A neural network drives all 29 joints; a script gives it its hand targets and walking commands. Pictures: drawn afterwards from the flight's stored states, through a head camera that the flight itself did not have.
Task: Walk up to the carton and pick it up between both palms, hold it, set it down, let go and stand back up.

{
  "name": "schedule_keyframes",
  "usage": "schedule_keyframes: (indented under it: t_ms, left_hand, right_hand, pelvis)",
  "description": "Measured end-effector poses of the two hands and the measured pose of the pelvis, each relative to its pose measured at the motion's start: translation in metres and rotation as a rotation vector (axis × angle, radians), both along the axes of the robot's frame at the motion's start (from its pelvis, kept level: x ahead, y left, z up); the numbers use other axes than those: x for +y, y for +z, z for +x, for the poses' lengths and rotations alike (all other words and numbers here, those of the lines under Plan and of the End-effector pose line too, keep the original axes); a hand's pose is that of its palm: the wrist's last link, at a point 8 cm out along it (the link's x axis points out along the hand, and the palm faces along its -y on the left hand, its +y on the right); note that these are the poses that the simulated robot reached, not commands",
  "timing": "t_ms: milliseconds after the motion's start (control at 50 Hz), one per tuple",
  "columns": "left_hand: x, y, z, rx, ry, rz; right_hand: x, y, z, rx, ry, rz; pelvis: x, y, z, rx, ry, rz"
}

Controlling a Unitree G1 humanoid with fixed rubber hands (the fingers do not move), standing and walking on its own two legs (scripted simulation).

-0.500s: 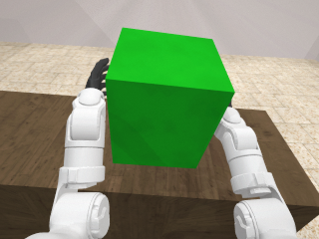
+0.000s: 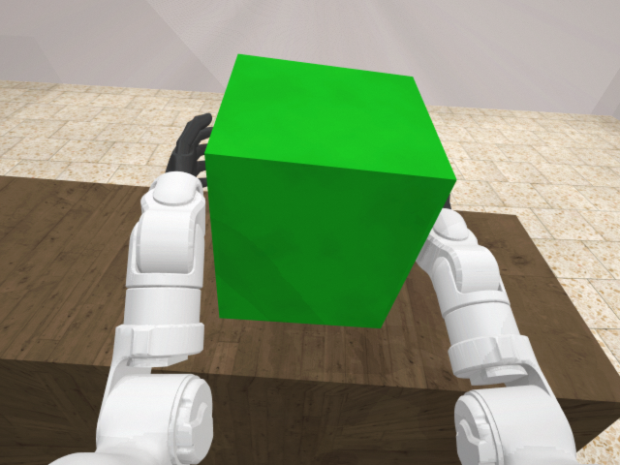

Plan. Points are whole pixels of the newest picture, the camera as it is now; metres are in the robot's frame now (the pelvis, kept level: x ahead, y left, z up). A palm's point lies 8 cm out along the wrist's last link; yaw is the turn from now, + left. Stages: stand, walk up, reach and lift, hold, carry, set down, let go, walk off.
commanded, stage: hold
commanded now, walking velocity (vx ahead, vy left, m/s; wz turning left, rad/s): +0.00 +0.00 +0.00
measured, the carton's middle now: (313, 200) +0.36 +0.01 +0.21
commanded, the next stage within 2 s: none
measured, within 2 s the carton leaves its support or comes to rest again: neither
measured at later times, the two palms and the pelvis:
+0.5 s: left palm (185, 179) +0.35 +0.16 +0.24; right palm (431, 213) +0.36 -0.14 +0.20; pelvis +0.00 +0.00 +0.00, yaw +0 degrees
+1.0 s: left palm (185, 180) +0.35 +0.16 +0.24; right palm (431, 213) +0.36 -0.14 +0.20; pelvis +0.00 +0.00 +0.00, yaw +0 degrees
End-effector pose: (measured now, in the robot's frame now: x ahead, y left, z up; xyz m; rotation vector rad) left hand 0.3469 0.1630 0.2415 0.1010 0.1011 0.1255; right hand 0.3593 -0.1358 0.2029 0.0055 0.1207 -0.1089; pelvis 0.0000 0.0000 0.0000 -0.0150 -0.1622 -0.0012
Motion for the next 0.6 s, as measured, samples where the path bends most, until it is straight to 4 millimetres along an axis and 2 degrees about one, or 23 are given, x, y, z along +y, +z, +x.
schedule_keyframes:
  t_ms: [600]
  left_hand:
    - [0.0000, -0.0011, 0.0003, 0.004, 0.000, 0.000]
  right_hand:
    - [0.0000, -0.0010, 0.0001, 0.003, 0.000, 0.000]
  pelvis:
    - [0.0000, 0.0000, -0.0001, 0.000, 0.000, 0.000]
